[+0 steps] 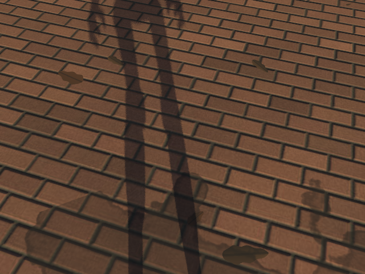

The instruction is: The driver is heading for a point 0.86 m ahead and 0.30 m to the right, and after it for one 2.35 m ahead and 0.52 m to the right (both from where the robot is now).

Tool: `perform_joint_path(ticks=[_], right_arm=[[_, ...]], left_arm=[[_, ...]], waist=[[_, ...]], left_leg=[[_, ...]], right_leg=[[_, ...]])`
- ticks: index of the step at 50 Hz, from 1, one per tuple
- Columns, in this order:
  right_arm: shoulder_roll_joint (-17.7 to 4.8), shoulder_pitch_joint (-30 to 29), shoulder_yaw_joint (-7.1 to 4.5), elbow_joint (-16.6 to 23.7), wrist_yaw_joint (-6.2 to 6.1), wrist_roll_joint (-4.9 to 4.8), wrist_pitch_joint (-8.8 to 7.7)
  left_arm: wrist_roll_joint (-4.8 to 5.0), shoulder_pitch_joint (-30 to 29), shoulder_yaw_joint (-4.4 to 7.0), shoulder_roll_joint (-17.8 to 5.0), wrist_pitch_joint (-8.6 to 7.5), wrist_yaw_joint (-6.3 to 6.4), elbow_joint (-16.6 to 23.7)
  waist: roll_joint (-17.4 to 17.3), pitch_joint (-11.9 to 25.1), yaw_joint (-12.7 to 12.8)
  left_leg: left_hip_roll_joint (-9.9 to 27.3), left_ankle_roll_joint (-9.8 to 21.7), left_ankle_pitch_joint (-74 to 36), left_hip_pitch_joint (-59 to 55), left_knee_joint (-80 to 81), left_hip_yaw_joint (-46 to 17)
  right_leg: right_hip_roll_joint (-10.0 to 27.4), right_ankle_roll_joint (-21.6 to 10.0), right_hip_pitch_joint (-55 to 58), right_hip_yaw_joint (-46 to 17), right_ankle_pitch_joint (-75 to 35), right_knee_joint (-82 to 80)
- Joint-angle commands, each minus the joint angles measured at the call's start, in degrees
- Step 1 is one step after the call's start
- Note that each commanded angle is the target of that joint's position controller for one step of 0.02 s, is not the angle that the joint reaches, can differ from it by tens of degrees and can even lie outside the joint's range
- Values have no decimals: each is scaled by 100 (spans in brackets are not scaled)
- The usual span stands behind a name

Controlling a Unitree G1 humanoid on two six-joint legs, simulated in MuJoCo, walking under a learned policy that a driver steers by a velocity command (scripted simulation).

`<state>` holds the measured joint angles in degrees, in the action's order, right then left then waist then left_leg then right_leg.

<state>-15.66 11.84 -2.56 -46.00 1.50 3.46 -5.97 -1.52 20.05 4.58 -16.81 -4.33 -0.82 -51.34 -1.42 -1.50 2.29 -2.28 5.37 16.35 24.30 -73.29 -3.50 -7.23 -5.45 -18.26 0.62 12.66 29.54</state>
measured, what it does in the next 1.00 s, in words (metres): walks ahead, turning right: left foot, then right foot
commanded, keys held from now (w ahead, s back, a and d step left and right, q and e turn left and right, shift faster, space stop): w+e+shift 0.80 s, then w+q+shift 0.20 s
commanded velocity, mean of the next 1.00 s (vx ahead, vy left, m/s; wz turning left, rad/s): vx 1.00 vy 0.00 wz -0.70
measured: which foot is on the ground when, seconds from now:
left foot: up 0.00-0.24, down 0.26-0.70, up 0.72-1.00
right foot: down 0.00-0.26, up 0.28-0.68, down 0.70-1.00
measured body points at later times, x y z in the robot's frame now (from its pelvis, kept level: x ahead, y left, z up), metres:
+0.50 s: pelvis +0.44 +0.00 +0.01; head +0.46 +0.00 +0.46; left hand +0.72 +0.20 -0.08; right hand +0.34 -0.28 -0.11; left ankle +0.40 +0.15 -0.73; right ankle +0.46 -0.11 -0.64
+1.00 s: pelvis +0.83 -0.24 +0.00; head +0.85 -0.25 +0.45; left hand +1.02 -0.03 -0.12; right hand +0.83 -0.54 -0.08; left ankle +1.11 -0.27 -0.66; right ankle +0.72 -0.17 -0.73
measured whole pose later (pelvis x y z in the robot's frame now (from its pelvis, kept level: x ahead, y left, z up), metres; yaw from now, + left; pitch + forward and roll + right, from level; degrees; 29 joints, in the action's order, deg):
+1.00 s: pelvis +0.83 -0.24 +0.00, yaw -43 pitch +1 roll -1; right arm -14.4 6.0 0.6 -36.6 2.2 1.5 -3.3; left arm 0.1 25.2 2.4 -16.6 -5.9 -1.5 -47.3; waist -1.1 -2.5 3.1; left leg 9.0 1.6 -4.0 44.0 -43.0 1.3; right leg -11.3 -9.9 5.0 -3.3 17.1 12.2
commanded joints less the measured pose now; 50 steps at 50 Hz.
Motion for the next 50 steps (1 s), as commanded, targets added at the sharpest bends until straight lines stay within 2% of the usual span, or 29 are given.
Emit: perform_joint_path(ticks=[1,3,6,10,12,13,14,15,16,17,18,19,22,25,28,30,32,33,34,35,36,37,38,39,40,41,43,47,50], right_arm=[[-100,-219,128,775,44,153,4],[-149,-860,224,1119,87,84,18],[-60,-1579,359,1357,204,-115,0],[-384,-1590,242,1372,46,-121,-19],[-679,-485,69,1080,-105,-85,-77],[-1038,550,-76,937,-234,-17,-109],[-1500,1523,-226,827,-341,172,-77],[-1649,1329,-310,759,-285,99,-13],[-992,745,-217,859,-252,45,20],[-593,510,-124,828,-211,-19,2],[-460,464,-91,725,-187,9,-12],[-381,574,-61,570,-192,-25,-46],[-160,841,-26,192,-107,-221,-176],[-271,646,-40,73,-115,-223,-249],[-547,677,-79,-45,-159,-212,-252],[-860,1002,-127,-103,-204,-207,-221],[-1280,1075,-224,-56,-294,-176,-70],[-1463,890,-276,20,-325,-147,35],[-1484,659,-289,151,-318,-120,124],[-1199,758,-252,133,-232,-48,157],[-451,1187,-53,617,-156,-45,106],[-817,715,-49,1080,-154,-126,-43],[-923,287,-22,1162,-155,-123,-151],[-925,243,2,1105,-164,-107,-176],[-842,224,36,1077,-175,-16,-109],[-782,562,60,952,-168,55,34],[-530,652,122,867,-103,90,259],[-182,-602,259,1226,53,-167,259],[-171,-1119,254,1232,139,-324,218]], left_arm=[[74,350,-25,-236,-194,20,114],[69,369,8,-385,-225,58,211],[120,297,125,-666,-234,4,378],[228,816,173,-806,-176,-36,293],[220,872,222,-1002,-140,-45,254],[245,641,209,-909,-178,-67,377],[324,651,10,-40,-223,-25,626],[432,860,-57,-97,-158,21,924],[278,331,-20,-334,-38,49,808],[159,-75,-14,-323,13,-23,842],[110,-264,-13,-233,68,-95,870],[19,-381,-21,-127,149,-165,956],[-39,-896,-100,107,360,-286,1315],[-47,-1459,-183,47,369,-402,1710],[-28,-2078,-268,-72,365,-524,1922],[-24,-2176,-279,-173,355,-539,1916],[-8,-1445,-198,-447,335,-469,1731],[-6,-521,-96,-660,321,-407,1490],[-13,740,63,-925,296,-300,1090],[37,854,223,-1201,324,-140,895],[-39,134,320,-1839,429,-68,1133],[-9,430,393,-1955,486,-42,1349],[27,353,366,-1719,464,20,1270],[43,180,294,-1425,405,59,1201],[58,-2,246,-1296,314,91,1177],[50,-235,154,-1075,219,124,1218],[78,-231,-13,-681,11,89,1111],[149,153,-29,-653,-249,-70,846],[200,530,-55,-743,-364,-63,629]], waist=[[290,-155,-365],[198,-407,-344],[353,-453,-151],[337,-83,9],[208,733,-521],[184,1285,-1053],[-845,2121,-1209],[-1850,2559,-847],[-881,1495,-792],[-340,854,-767],[-152,521,-646],[-251,292,-514],[-432,17,-309],[-437,-177,-95],[-76,-580,-106],[-81,-464,-102],[-412,69,387],[-514,547,881],[-408,1101,1391],[294,1015,1183],[1645,1084,183],[1054,2007,556],[411,1218,476],[-123,440,144],[-331,166,-125],[-448,38,-435],[-425,-103,-612],[12,-503,-138],[83,-508,177]], left_leg=[[640,-309,245,1498,675,-278],[757,-526,-286,1324,1714,-61],[435,-664,-1564,-405,3332,358],[171,-584,-1606,-794,4262,381],[31,-433,-1013,-2288,4499,446],[783,-259,-314,-3622,4401,-215],[2562,7,1605,-5029,4714,-2267],[3191,468,2678,-4956,5661,-4576],[2781,395,2877,-4128,5788,-3807],[2498,304,1815,-3425,5767,-2767],[2275,211,779,-2901,5874,-2057],[2087,143,179,-2553,5950,-1472],[1928,-42,-1399,-2368,6087,-337],[1675,-187,-2368,-2018,6371,748],[1368,-347,-3099,-1724,6716,1653],[1361,-446,-5425,-2053,6277,1922],[1577,-487,-7429,-2529,4984,1912],[1716,-427,-7843,-2405,3785,1824],[1732,-351,-7252,-1736,2094,1681],[980,-434,-2597,-394,34,1635],[172,-712,1381,1802,-2171,1321],[179,-682,1000,2605,-2403,70],[469,-645,590,2874,-1853,-115],[696,-647,325,2624,-1185,-86],[841,-707,409,2185,-779,-99],[1011,-761,407,1728,-414,-66],[1204,-838,416,1179,404,105],[1146,-491,-1912,876,2590,636],[816,-117,-3065,568,3655,920]], right_leg=[[1565,-1182,580,-2973,573,-1843],[1497,-1189,-28,-2658,215,-2209],[1099,-848,-981,-2030,-488,-2562],[1237,-530,463,-2082,-2354,-1581],[903,-295,554,-1778,-3473,346],[683,-180,-367,-1639,-2603,1821],[304,-126,-1691,-1073,875,3686],[371,-143,-2552,-667,1352,4829],[805,-172,-2988,-559,750,5051],[965,-142,-2977,-501,423,4799],[1097,-90,-2821,-491,331,4623],[1210,-58,-2760,-495,342,4521],[1391,-30,-3087,-351,163,4420],[1373,-55,-2946,-121,-750,3733],[1127,-235,-2104,569,-1411,2173],[682,-429,-1341,1073,-1384,1617],[296,-610,-468,1160,-891,1457],[159,-742,508,1026,-618,1452],[74,-933,2022,673,-428,1125],[340,-1063,3030,16,90,853],[1602,-1678,3949,-2624,-503,573],[2099,-2261,4482,-4323,680,-713],[2161,-2032,3787,-4487,1123,-1414],[2007,-1798,2748,-4091,836,-1600],[1731,-1671,1917,-3628,330,-1611],[1609,-1580,1242,-3053,-99,-1622],[1320,-1436,300,-2326,-541,-1845],[754,-746,122,-889,-2377,-2229],[1012,-387,920,-541,-2992,-2772]])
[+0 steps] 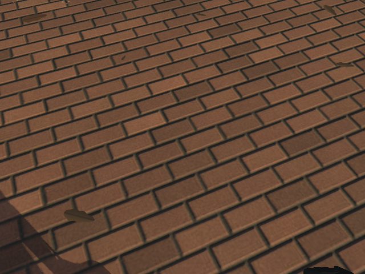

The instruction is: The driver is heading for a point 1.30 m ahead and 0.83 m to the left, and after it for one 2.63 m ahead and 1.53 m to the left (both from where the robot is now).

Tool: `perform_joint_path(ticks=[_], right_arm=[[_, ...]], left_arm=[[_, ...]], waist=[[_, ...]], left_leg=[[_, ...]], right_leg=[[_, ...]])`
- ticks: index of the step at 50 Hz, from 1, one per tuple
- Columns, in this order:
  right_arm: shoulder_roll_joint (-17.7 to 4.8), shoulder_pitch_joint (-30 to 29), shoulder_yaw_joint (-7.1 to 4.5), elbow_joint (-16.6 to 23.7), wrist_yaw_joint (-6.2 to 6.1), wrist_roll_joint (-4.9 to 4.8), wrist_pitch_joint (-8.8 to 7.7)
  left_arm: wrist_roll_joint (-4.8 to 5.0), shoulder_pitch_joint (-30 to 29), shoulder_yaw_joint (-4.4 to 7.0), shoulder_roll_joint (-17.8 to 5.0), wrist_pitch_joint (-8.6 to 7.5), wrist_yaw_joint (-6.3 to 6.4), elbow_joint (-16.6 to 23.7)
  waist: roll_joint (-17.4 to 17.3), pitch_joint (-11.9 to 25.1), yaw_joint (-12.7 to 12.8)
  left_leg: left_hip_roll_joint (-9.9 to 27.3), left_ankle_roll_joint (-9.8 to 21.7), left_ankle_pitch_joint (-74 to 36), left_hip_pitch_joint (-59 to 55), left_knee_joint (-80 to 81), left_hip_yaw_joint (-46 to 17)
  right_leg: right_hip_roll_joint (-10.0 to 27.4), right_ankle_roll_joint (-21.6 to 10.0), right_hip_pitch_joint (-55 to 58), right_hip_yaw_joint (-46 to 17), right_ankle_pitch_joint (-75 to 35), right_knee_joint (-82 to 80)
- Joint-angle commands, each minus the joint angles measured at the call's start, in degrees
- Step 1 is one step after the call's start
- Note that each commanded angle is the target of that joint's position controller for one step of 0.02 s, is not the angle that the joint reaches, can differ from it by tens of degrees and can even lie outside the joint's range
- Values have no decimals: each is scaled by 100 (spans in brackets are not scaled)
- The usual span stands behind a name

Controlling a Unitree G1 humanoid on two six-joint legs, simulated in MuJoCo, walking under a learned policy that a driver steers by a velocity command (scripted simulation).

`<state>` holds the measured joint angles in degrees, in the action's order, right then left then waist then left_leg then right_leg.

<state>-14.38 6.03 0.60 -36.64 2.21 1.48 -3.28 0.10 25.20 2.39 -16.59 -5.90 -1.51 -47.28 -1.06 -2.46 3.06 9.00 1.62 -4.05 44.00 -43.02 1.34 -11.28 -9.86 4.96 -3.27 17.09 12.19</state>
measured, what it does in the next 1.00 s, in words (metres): walks ahead, turning left: left foot, then right foot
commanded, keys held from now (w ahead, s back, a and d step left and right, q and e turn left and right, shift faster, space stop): w+q+shift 1.00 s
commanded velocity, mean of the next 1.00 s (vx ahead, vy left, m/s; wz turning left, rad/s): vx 1.00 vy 0.00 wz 0.79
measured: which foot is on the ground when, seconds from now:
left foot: up 0.00-0.14, down 0.16-0.60, up 0.62-1.00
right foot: down 0.00-0.16, up 0.18-0.56, down 0.58-1.00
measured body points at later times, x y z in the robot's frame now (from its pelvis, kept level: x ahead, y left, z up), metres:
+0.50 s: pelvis +0.48 +0.09 +0.00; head +0.51 +0.10 +0.45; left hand +0.69 +0.35 -0.04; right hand +0.51 -0.20 -0.11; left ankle +0.32 +0.10 -0.73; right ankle +0.74 -0.02 -0.68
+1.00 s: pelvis +0.90 +0.28 -0.03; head +0.92 +0.30 +0.42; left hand +0.64 +0.40 -0.15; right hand +1.25 +0.35 -0.06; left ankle +0.99 +0.44 -0.71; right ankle +0.79 +0.02 -0.72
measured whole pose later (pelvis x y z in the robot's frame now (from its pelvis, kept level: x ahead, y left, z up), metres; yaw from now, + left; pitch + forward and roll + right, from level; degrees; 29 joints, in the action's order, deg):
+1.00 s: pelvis +0.90 +0.28 -0.03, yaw +49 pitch +2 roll -2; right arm -18.4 -4.7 -0.8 -32.9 5.5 1.8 -0.6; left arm -1.7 30.4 2.0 -16.5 -5.0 0.9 -51.5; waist -2.5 -2.3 4.4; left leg -1.1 10.4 4.5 39.8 -43.0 8.7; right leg 1.3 4.1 14.7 17.9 26.5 18.6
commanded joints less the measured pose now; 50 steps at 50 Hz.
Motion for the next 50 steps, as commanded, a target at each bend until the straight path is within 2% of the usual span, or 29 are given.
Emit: perform_joint_path(ticks=[1,4,5,7,8,9,10,12,14,16,20,23,25,27,28,29,30,31,32,33,34,35,36,38,42,44,46,48,50], right_arm=[[-367,-588,-82,290,75,-135,-64],[-676,-338,-208,139,74,-95,-72],[-835,135,-271,1,57,-95,-46],[-1175,2361,-471,-717,-25,-101,27],[-1491,3362,-638,-942,-110,-57,91],[-1941,2792,-774,-959,-113,20,157],[-1636,2221,-762,-652,-37,-57,158],[-1047,1969,-634,-773,-72,-89,130],[-921,1823,-545,-856,-147,-82,33],[-1059,1787,-562,-826,-113,-111,-84],[-1169,1881,-646,-783,-100,-189,-148],[-1295,2234,-718,-877,-82,-241,-141],[-1353,2230,-756,-876,-145,-211,-113],[-1545,2074,-800,-832,-192,-172,-116],[-1737,1850,-835,-785,-171,-145,-135],[-1594,1534,-802,-683,-152,-112,-205],[-678,1621,-572,-488,-173,-182,-263],[-513,2154,-418,-157,-157,-383,-207],[-954,1614,-457,-365,-214,-197,-81],[-1038,1138,-483,-345,-156,-78,-26],[-982,872,-486,-326,-78,-19,30],[-831,692,-467,-226,14,50,99],[-680,689,-423,-146,77,63,184],[-466,324,-339,109,149,55,311],[-494,-366,-229,577,286,46,338],[-525,-778,-185,668,367,39,333],[-503,-1044,-154,677,410,36,305],[-662,-677,-206,528,358,35,279],[-1041,951,-399,60,237,27,247]], left_arm=[[-14,66,164,-836,-214,37,153],[-184,58,186,-1094,-141,218,59],[-285,-50,208,-1179,-66,294,73],[-441,-664,264,-1309,127,396,239],[-402,-1015,221,-1169,109,389,383],[-87,-384,31,-295,-33,209,671],[-205,-746,-74,-586,-155,220,881],[-257,-1299,-151,-646,-260,154,1045],[-478,-1407,-232,-493,-44,111,1192],[-519,-1442,-301,-412,167,83,1302],[-305,-2774,-426,-267,156,-27,1842],[-224,-3118,-421,-277,122,-10,1933],[-212,-3193,-396,-356,81,29,1996],[-203,-2516,-244,-692,43,125,1806],[-168,-1599,-125,-915,12,199,1587],[-218,-339,32,-1204,-16,312,1320],[-448,633,192,-1605,-18,418,1179],[-446,82,290,-1921,53,343,1196],[-387,-506,228,-1214,96,312,1307],[-332,-737,120,-753,106,286,1249],[-359,-713,86,-596,106,266,1109],[-342,-560,63,-545,75,282,909],[-288,-443,50,-468,23,256,733],[-148,-298,18,-283,-78,164,468],[-143,-657,50,-455,-194,134,344],[-154,-549,75,-595,-206,145,223],[-163,-206,109,-804,-195,177,106],[-158,-11,191,-1158,-92,267,114],[-198,-335,280,-1466,107,343,242]], waist=[[123,-424,99],[527,39,-166],[719,358,-460],[744,1189,-1573],[260,1432,-2094],[-2281,1664,-926],[-837,1860,-1069],[593,599,-642],[627,20,-214],[350,-195,-75],[18,-512,-500],[-169,-171,-862],[-251,-45,-881],[-237,513,-532],[-226,1066,7],[-163,1689,650],[1051,2500,761],[2550,3081,126],[1378,2046,192],[679,1247,218],[272,833,168],[332,534,73],[583,380,-60],[630,177,-200],[619,-208,-482],[355,-493,-420],[290,-530,-332],[603,-120,-608],[802,720,-1494]], left_leg=[[-419,366,-1029,-1333,855,439],[-1145,589,-108,-1586,1036,665],[-1365,675,324,-1946,977,684],[-1536,916,964,-3773,1040,614],[-1049,1262,1825,-5099,869,-154],[444,2391,2456,-6966,1548,-3723],[619,2510,2816,-6805,2493,-4936],[388,2002,2775,-4935,2957,-3913],[-173,1730,2264,-3546,3125,-3134],[-509,1733,2011,-2709,3338,-2679],[-955,1422,814,-2010,3655,-2178],[-865,1156,-644,-2881,3302,-2274],[-773,1016,-1136,-3476,2926,-2383],[-769,766,-2481,-3817,1895,-2402],[-870,651,-2678,-3698,797,-2315],[-1061,585,-1877,-2906,-648,-2186],[-1494,589,1702,-1596,-2630,-1560],[-1618,492,3295,-369,-3781,-1031],[-1075,542,2576,143,-3916,-869],[-876,489,2142,137,-3609,-717],[-721,442,2042,22,-3414,-660],[-585,417,2049,0,-3305,-650],[-472,386,2074,-22,-3234,-628],[-315,387,2013,270,-3175,-543],[-319,374,787,67,-2119,-202],[-486,492,326,-405,-1078,302],[-860,716,268,-1000,-355,869],[-1274,900,648,-1655,-132,1093],[-1567,1162,1190,-3431,-67,865]], right_leg=[[1540,124,-929,3,-3877,-1059],[1827,463,372,465,-6940,-187],[1962,571,638,552,-7900,540],[1995,700,167,848,-8368,3392],[1521,671,-1270,966,-6195,5905],[283,1193,-4554,545,692,8334],[541,969,-5205,-300,564,8338],[1223,819,-4907,-392,-80,7023],[1464,945,-4421,-279,97,6307],[1610,1088,-4192,-45,205,5565],[1552,1277,-3555,363,-1649,3270],[1270,1189,-3236,422,-2429,2440],[1164,1119,-3045,314,-2259,1896],[896,1002,-1960,280,-1575,1629],[954,923,-930,233,-1192,1625],[1513,783,534,-192,-455,1925],[3157,523,2005,-2007,1662,1670],[4099,-6,2308,-4969,2563,531],[3681,22,1497,-4325,3090,404],[3373,130,699,-3142,2104,447],[3149,220,135,-2363,986,385],[2943,292,-241,-1725,290,287],[2881,345,-498,-1311,-170,213],[2822,475,-619,-571,-1168,53],[2492,685,-1220,906,-2316,-412],[2271,787,-1310,1513,-2837,-636],[2201,943,-997,1886,-4820,-392],[2359,1023,-407,1941,-7177,525],[2639,939,-621,1784,-8084,2695]])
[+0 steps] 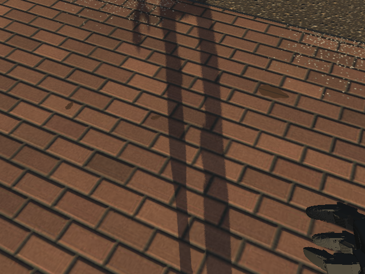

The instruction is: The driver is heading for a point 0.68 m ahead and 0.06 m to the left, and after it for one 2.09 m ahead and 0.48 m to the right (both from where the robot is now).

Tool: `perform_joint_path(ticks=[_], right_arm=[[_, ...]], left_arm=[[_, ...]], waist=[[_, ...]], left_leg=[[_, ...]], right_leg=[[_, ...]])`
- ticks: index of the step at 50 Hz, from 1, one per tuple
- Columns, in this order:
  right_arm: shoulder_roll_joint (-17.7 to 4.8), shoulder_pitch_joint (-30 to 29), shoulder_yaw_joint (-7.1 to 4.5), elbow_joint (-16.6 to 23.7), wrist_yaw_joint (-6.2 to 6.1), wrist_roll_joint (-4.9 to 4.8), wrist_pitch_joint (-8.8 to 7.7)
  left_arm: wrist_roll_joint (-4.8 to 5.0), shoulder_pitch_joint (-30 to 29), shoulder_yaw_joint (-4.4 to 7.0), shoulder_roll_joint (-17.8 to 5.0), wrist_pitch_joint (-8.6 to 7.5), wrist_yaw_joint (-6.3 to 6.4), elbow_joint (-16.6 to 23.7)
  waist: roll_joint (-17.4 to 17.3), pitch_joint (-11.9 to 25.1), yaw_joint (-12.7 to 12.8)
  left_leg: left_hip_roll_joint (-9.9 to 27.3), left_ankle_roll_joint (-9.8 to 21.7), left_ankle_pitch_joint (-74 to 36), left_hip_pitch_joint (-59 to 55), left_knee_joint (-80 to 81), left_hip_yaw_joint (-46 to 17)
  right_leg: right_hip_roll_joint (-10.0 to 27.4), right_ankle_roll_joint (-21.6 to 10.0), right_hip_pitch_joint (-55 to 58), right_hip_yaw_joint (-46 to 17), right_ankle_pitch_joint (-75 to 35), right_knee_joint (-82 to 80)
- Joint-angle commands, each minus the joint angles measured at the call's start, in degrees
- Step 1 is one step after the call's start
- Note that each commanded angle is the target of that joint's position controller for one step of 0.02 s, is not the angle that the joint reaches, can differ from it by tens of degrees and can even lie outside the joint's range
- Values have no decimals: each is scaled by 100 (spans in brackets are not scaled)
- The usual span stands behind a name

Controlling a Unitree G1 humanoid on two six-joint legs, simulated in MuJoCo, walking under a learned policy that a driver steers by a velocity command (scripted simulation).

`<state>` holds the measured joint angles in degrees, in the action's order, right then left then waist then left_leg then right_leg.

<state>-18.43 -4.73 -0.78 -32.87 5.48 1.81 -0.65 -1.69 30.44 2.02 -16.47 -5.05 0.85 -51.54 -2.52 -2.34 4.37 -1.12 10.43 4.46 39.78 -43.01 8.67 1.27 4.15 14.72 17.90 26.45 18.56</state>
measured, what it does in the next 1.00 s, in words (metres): walks ahead: left foot, then right foot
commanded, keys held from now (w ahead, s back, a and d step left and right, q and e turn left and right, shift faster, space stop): w+q+shift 0.28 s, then w+shift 0.20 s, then w+e+shift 0.52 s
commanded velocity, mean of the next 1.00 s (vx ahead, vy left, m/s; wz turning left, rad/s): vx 1.00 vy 0.00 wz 0.19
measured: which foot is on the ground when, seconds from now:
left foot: up 0.00-0.02, down 0.04-0.44, up 0.46-0.82, down 0.84-1.00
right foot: down 0.00-0.04, up 0.06-0.42, down 0.44-0.84, up 0.86-1.00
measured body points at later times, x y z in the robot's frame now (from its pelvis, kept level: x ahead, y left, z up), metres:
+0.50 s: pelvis +0.47 +0.00 +0.01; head +0.50 +0.00 +0.46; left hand +0.56 +0.31 -0.06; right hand +0.61 -0.28 -0.11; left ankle +0.23 +0.02 -0.62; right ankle +0.61 -0.09 -0.71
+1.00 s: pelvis +0.88 +0.16 +0.03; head +0.90 +0.17 +0.48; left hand +0.91 +0.46 -0.09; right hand +1.04 -0.09 -0.07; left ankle +0.85 +0.27 -0.70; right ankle +0.83 +0.03 -0.60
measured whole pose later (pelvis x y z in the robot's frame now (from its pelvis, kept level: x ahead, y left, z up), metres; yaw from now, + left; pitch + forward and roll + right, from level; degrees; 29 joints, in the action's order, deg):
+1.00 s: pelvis +0.88 +0.16 +0.03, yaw +8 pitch +2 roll +1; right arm -15.9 14.4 -1.4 -42.6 -0.5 2.6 -5.2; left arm -0.9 17.8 4.2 -19.0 -1.3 -2.2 -45.1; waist 2.7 0.9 0.8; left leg 0.8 0.1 16.1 13.6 -27.8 5.8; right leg 1.6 -5.0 -28.7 -0.2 16.8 71.5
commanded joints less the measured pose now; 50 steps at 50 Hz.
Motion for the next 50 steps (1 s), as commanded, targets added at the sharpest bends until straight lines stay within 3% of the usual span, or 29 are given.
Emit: perform_joint_path(ticks=[1,2,3,4,6,9,12,15,18,20,21,22,23,24,25,26,29,31,33,36,39,41,42,43,44,45,46,47,50], right_arm=[[-907,3269,-440,-747,-215,-16,-48],[-1246,3153,-669,-838,-386,-226,35],[-2006,2513,-760,-494,-396,26,158],[-1795,2856,-777,-342,-472,-10,191],[-1222,2615,-644,-671,-563,-74,32],[-870,2213,-473,-648,-586,-92,-229],[-889,2154,-493,-673,-522,-117,-362],[-955,2287,-557,-741,-449,-171,-403],[-932,2779,-557,-958,-466,-202,-422],[-1140,2909,-574,-1081,-511,-132,-403],[-1261,2769,-583,-1109,-499,-79,-390],[-992,2510,-500,-1034,-497,-25,-435],[-63,3084,-280,-774,-499,-221,-491],[-204,3143,-181,-783,-517,-169,-505],[-476,2447,-219,-784,-519,-52,-455],[-519,1962,-204,-694,-447,30,-451],[-221,1503,-89,-385,-300,204,-371],[-137,1178,-1,-154,-268,267,-346],[-128,593,98,156,-207,200,-393],[-82,241,178,197,-121,32,-422],[-377,383,43,104,-286,23,-417],[-635,1668,-130,-296,-458,106,-458],[-948,2636,-269,-436,-591,194,-487],[-1335,3333,-375,-500,-685,360,-490],[-1468,3012,-436,-438,-687,242,-409],[-895,2400,-349,-400,-681,169,-397],[-505,2179,-267,-441,-647,109,-434],[-358,2107,-238,-526,-621,136,-464],[-154,2329,-199,-898,-585,-37,-620]], left_arm=[[-52,-1118,321,-1454,97,78,815],[-72,-1255,287,-1085,112,-19,877],[-6,-715,139,-708,13,-58,1597],[-20,-1332,111,-949,-139,-58,1782],[-54,-1660,31,-834,-205,-47,1808],[-279,-1401,-6,-730,166,-41,1670],[-175,-2410,-125,-408,236,-132,2111],[6,-2849,-186,-289,201,-211,2194],[-4,-2982,-121,-488,154,-205,2156],[-49,-2287,32,-772,114,-131,1925],[-41,-1384,141,-935,92,-58,1696],[-89,-200,266,-1224,70,59,1446],[-297,258,425,-1888,42,74,1334],[-169,-184,438,-1677,78,-36,1302],[-100,-748,363,-1150,93,-88,1349],[-56,-861,314,-890,81,-133,1239],[13,-590,171,-523,13,-175,765],[117,-415,189,-567,-37,-169,636],[114,-542,241,-682,-55,-139,652],[194,-685,380,-1038,-91,-197,705],[235,-427,393,-1101,-83,-229,602],[219,-364,431,-1253,-41,-216,547],[227,-518,387,-1067,-60,-224,648],[242,-314,190,-151,-78,-171,840],[372,-87,163,-289,-3,-168,1082],[227,-644,210,-550,106,-148,1004],[131,-1017,213,-544,157,-209,1013],[104,-1139,211,-468,215,-273,987],[-1,-1510,153,-162,464,-409,1202]], waist=[[743,1200,-2097],[-419,1032,-1823],[-1273,1710,-893],[-97,2108,-1335],[716,393,-706],[769,-41,-107],[502,-369,-246],[196,-207,-533],[66,-32,-796],[98,468,-476],[187,935,93],[278,1452,711],[2080,2198,318],[2283,2107,77],[1233,1028,52],[495,606,35],[715,100,-354],[733,-102,-426],[676,-305,-459],[681,-210,-431],[586,40,-480],[382,930,-1090],[185,1476,-1558],[-973,2180,-1445],[-1628,2512,-1120],[-751,1372,-990],[-278,755,-940],[-127,470,-798],[-324,-17,-493]], left_leg=[[-582,487,511,-4624,373,-303],[-125,610,879,-5549,800,-1285],[1386,1765,652,-6833,1475,-4539],[1601,1907,1646,-6736,2402,-5478],[1289,1402,1311,-4608,2950,-4811],[619,1184,431,-2614,3027,-3682],[118,962,416,-1446,3344,-3160],[-55,562,-243,-1483,3302,-2932],[296,314,-1310,-2759,2945,-3055],[423,104,-3182,-3654,1820,-2964],[289,-36,-3643,-3567,619,-2725],[69,-164,-2868,-2606,-1131,-2471],[-772,-417,1200,-795,-3305,-1912],[-684,-345,1981,181,-3868,-1861],[-266,-335,1456,490,-3861,-1761],[-91,-369,1174,378,-3542,-1714],[280,-547,1418,162,-2685,-1470],[450,-754,1451,393,-2120,-1263],[524,-951,746,73,-969,-1105],[168,-1046,-288,-1916,438,-708],[60,-948,-296,-2450,979,-793],[-105,-814,337,-4035,1177,-702],[718,-699,1236,-5305,1192,-1437],[2425,-548,3472,-6410,1687,-3625],[2932,-109,4607,-6179,2898,-5948],[2561,-116,4549,-5392,2945,-5084],[2283,-156,3328,-4709,2851,-4009],[2050,-240,2296,-4221,2943,-3288],[1825,-379,826,-3629,3246,-1984]], right_leg=[[1331,-530,-2508,-431,-7987,3875],[173,-387,-4062,-442,-2187,6202],[-343,-109,-6213,-1205,254,8073],[-126,-163,-6630,-2217,-197,7929],[408,-209,-6299,-2292,-486,6405],[670,4,-5165,-2250,12,5264],[663,98,-4513,-1972,-1212,3643],[382,-46,-3603,-1863,-3036,2188],[237,-286,-3480,-1820,-3214,1436],[-141,-468,-2926,-1660,-2216,1281],[-234,-559,-1989,-1503,-1802,1222],[335,-694,-612,-2066,-960,1438],[2035,-1285,820,-5196,1157,573],[2311,-1560,633,-7262,2058,-464],[2040,-1602,-205,-6368,1873,-445],[1734,-1609,-877,-5459,982,-363],[1067,-1555,-1897,-4337,-448,-544],[971,-1718,-2120,-4146,-1002,-818],[793,-1756,-2708,-3760,-1470,-1183],[581,-1583,-3692,-3260,-2399,-1583],[721,-1385,-2833,-3222,-3860,-858],[357,-1174,-2802,-2915,-4976,1314],[37,-1066,-3766,-2787,-3966,2963],[-362,-1057,-5014,-2481,24,4907],[-423,-1107,-5784,-2349,-28,5930],[-3,-1118,-6209,-2257,-633,6095],[183,-1076,-6182,-2197,-958,5829],[314,-1001,-5980,-2200,-1058,5647],[600,-864,-5984,-2178,-1096,5335]])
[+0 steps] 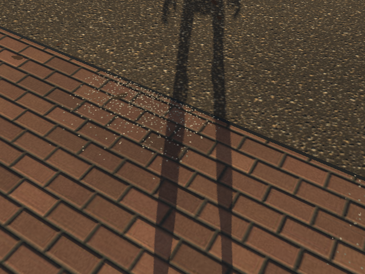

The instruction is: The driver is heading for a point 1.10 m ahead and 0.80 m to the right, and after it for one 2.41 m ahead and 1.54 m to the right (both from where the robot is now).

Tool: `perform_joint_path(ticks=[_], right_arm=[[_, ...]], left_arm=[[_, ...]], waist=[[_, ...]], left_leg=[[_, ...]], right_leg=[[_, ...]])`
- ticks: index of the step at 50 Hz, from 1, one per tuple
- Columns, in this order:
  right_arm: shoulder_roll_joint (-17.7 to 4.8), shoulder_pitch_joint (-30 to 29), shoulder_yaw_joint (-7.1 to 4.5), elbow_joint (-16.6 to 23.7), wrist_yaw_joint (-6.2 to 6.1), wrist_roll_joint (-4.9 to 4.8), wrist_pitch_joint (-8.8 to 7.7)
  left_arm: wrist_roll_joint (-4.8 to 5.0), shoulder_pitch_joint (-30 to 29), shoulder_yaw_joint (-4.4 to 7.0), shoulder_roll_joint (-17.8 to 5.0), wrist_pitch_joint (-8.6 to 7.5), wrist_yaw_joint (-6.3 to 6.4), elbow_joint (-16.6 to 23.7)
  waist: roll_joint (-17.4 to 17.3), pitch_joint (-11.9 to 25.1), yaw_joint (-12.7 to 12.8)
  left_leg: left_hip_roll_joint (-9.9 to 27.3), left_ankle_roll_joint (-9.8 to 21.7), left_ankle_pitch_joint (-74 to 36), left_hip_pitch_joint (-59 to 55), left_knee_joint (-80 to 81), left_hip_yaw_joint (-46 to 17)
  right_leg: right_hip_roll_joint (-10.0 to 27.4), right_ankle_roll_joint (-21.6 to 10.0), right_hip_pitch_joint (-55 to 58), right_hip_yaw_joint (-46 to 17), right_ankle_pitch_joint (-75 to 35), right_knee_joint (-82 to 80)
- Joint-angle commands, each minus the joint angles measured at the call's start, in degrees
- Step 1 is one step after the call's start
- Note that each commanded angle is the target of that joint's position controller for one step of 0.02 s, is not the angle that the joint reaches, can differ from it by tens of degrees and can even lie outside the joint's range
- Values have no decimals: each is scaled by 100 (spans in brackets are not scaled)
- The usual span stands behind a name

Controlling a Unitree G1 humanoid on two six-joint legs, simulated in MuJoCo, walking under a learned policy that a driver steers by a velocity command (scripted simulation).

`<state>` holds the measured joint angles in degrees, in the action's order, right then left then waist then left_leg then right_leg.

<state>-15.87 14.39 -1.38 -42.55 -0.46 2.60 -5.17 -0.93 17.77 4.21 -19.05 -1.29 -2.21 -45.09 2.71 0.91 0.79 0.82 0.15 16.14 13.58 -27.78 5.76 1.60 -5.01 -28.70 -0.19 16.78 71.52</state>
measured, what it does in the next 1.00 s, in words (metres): walks ahead, turning right: right foot, then left foot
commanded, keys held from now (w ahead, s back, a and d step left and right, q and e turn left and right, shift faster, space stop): w+e+shift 0.44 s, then e+shift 0.56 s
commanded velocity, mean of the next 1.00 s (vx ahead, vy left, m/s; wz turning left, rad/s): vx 0.65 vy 0.00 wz -0.96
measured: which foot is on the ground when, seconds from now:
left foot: down 0.00-0.28, up 0.30-0.62, down 0.64-1.00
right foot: up 0.00-0.26, down 0.28-0.66, up 0.68-1.00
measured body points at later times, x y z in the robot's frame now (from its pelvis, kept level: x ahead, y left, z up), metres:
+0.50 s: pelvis +0.45 -0.08 +0.00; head +0.48 -0.09 +0.44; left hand +0.58 +0.18 -0.13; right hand +0.54 -0.38 -0.07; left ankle +0.62 +0.05 -0.66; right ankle +0.40 -0.08 -0.74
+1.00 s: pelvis +0.70 -0.16 +0.01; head +0.70 -0.18 +0.45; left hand +1.01 -0.20 -0.07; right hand +0.51 -0.43 -0.07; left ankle +0.81 -0.08 -0.74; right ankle +0.65 -0.28 -0.70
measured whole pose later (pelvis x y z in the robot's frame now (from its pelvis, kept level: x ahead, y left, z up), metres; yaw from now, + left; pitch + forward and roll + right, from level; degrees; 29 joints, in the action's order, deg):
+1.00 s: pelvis +0.70 -0.16 +0.01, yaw -58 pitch +1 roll +4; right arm -20.0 11.8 -5.1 -38.8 -4.3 4.0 -7.6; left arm -2.6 8.1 0.8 -17.9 -3.0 -8.7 -36.6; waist 2.1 -1.2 -4.7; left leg 3.5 -0.5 10.5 7.4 -18.6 18.7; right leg 5.6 1.6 -29.7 1.9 17.2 46.5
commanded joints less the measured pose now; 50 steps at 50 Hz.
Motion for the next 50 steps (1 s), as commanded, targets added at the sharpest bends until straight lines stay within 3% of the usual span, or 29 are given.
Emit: perform_joint_path(ticks=[1,7,9,11,12,13,14,15,16,18,20,22,24,26,28,29,30,31,32,33,34,35,36,37,38,39,42,45,50], right_arm=[[-350,485,-133,-20,26,-158,-205],[-628,362,-190,-252,-2,-137,-286],[-898,683,-236,-332,-35,-137,-259],[-1305,740,-338,-284,-115,-107,-97],[-1477,545,-391,-209,-144,-71,16],[-1496,325,-404,-85,-132,-38,104],[-1128,426,-340,-127,-32,35,119],[-417,930,-142,394,31,31,47],[-821,308,-135,820,21,-30,-112],[-911,-148,-90,814,16,-22,-242],[-803,36,-39,734,8,136,-30],[-670,-46,-12,781,28,171,198],[-469,-770,62,1112,61,85,208],[-213,-1034,165,1176,103,1,163],[-213,-1142,173,1159,99,-93,146],[522,-973,494,1234,320,-141,179],[-122,-417,303,1053,359,-250,242],[-840,305,45,772,303,-282,259],[-1452,1471,-189,487,259,-261,233],[-1576,2682,-200,91,195,-49,142],[-1370,2511,-98,314,281,119,91],[-1356,1765,-193,407,242,236,74],[-1150,647,-214,633,184,-99,39],[-654,-267,-91,831,92,-207,-1],[-383,-572,-25,797,-27,-218,-19],[-488,-596,-107,784,-169,-190,-21],[-1051,-827,-399,783,-403,-1,-246],[-1275,-710,-539,795,-438,157,-335],[-1361,-917,-636,983,-419,152,-373]], left_arm=[[-94,-508,-80,116,137,-138,665],[-59,-1772,-244,71,122,-385,1248],[-49,-1852,-242,-26,105,-390,1221],[-41,-1111,-157,-284,86,-312,1027],[-38,-174,-50,-495,74,-251,777],[-49,1078,115,-767,51,-140,373],[-5,1177,271,-1053,85,28,197],[-122,485,384,-1754,198,83,450],[-62,710,456,-1814,251,109,686],[-5,383,340,-1262,164,199,508],[15,67,223,-980,-17,248,501],[50,30,145,-801,-164,202,486],[62,4,158,-835,-238,191,471],[110,71,204,-861,-187,177,404],[160,368,252,-901,-106,154,288],[-519,939,88,-595,-565,-296,193],[-467,442,227,-792,-706,-489,340],[-379,-65,264,-950,-753,-620,568],[-290,-376,198,-761,-813,-704,774],[10,-46,-29,142,-834,-625,977],[-138,2084,-178,595,-829,-523,713],[-170,1356,8,-185,-670,-474,635],[-98,753,20,-437,-561,-284,846],[-178,592,14,-540,-507,-93,805],[-311,643,-112,-233,-505,21,790],[-374,470,-222,-54,-476,-11,818],[-224,116,-438,302,-373,-440,909],[-157,-298,-348,-68,-246,-689,1028],[-145,-463,-112,-403,-171,-649,1057]], waist=[[-775,-424,-122],[-457,-857,37],[-443,-705,35],[-774,-138,528],[-881,335,1031],[-748,887,1537],[-24,749,1306],[1307,978,292],[589,1794,769],[-585,170,285],[-790,-285,-228],[-754,-429,-394],[-651,-812,-322],[-459,-577,-168],[-183,-173,117],[312,760,-6],[-82,224,-455],[-256,169,-936],[-459,664,-1453],[-1467,1813,-1413],[-2524,3674,-325],[-1315,1848,-522],[-1159,1307,-324],[-798,981,-78],[-971,767,137],[-1065,652,137],[-635,417,64],[-635,207,-85],[-698,48,-117]], left_leg=[[1579,620,-847,-1054,1815,-1321],[1025,282,-2783,-601,2316,750],[1013,164,-5334,-1068,1812,1003],[1225,101,-7426,-1573,464,990],[1366,163,-7853,-1419,-770,903],[1367,225,-7175,-722,-2503,768],[578,106,-2320,639,-4622,717],[-211,-224,1456,2922,-6873,273],[-198,-170,995,3748,-7042,-920],[371,-118,300,3599,-5702,-1043],[614,-276,494,2690,-4927,-1068],[736,-434,744,2226,-4097,-944],[618,-523,-76,1930,-2981,-629],[235,-371,-1481,1156,-1811,-382],[-190,-228,-2199,603,-1088,-300],[-455,-588,-1983,-1306,-769,-701],[-616,-523,-2469,-2009,-619,-557],[-431,-280,-2723,-2442,-395,-643],[308,468,-3380,-3066,-413,-1014],[1641,1580,-7011,-4129,-975,-1855],[3386,3261,-8354,-5425,-432,-4149],[3050,2830,-7607,-3893,-249,-3963],[2687,2165,-5974,-2548,143,-2896],[2304,1737,-4927,-1396,574,-2236],[2016,1562,-4412,-677,962,-1699],[1853,1440,-3900,-204,1311,-1332],[1423,1155,-2788,411,1764,-134],[1807,1194,-2642,31,1801,57],[2138,1123,-2152,-863,1581,425]], right_leg=[[596,71,-1835,-314,-278,19],[296,-158,-869,604,-1955,-2248],[-188,-381,-199,1119,-1940,-2728],[-586,-579,660,1227,-1354,-2827],[-732,-726,1646,1101,-1002,-2797],[-826,-922,3151,752,-734,-3101],[-495,-1079,4088,26,-260,-3361],[857,-1861,5211,-2804,-836,-3735],[1295,-2345,5608,-4451,542,-5066],[1126,-1808,3715,-3994,524,-5836],[625,-1647,2133,-3060,-490,-5847],[268,-1615,1207,-2499,-787,-5998],[-51,-1447,562,-2036,-2742,-5944],[-505,-979,441,-1465,-4095,-5415],[-628,-599,797,-1495,-4425,-4959],[-962,-386,87,-1350,-3474,-5048],[-880,-389,-353,-1613,-3852,-4935],[-880,-173,-383,-1850,-4160,-4393],[-905,197,-188,-2041,-4431,-3189],[-1557,584,-186,-1440,-409,-809],[-1753,805,-934,-1155,2517,591],[-1112,1058,-1560,-839,2226,1614],[-691,1019,-1470,-490,1938,1297],[-208,1051,-1008,-517,1647,698],[159,1086,-536,-545,1581,25],[262,1155,-23,-314,1572,-107],[373,1059,566,220,681,-1348],[541,819,405,86,-14,-2030],[523,525,319,77,-5,-2645]])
